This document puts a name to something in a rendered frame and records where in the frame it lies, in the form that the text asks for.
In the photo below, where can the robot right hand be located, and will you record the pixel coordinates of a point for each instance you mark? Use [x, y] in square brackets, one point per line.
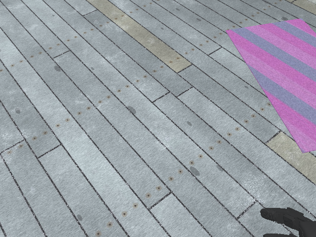
[290, 218]

